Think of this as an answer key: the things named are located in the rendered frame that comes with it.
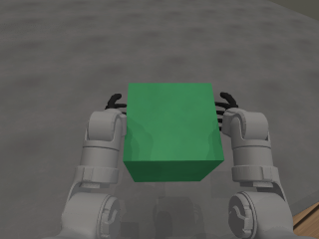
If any right robot hand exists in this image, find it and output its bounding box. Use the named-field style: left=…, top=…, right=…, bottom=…
left=214, top=92, right=238, bottom=131

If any left robot hand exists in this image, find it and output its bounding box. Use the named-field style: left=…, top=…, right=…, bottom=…
left=105, top=94, right=127, bottom=115

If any robot left forearm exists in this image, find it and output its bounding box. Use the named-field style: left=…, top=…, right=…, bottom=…
left=60, top=108, right=128, bottom=231

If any carton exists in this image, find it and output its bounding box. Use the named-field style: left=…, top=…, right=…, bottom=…
left=123, top=83, right=224, bottom=182

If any robot right upper arm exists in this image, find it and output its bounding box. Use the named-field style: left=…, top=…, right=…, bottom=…
left=228, top=191, right=317, bottom=239

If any robot right forearm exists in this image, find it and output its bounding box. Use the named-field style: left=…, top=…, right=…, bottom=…
left=221, top=108, right=294, bottom=227

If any robot left upper arm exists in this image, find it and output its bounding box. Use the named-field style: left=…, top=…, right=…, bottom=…
left=42, top=192, right=121, bottom=239

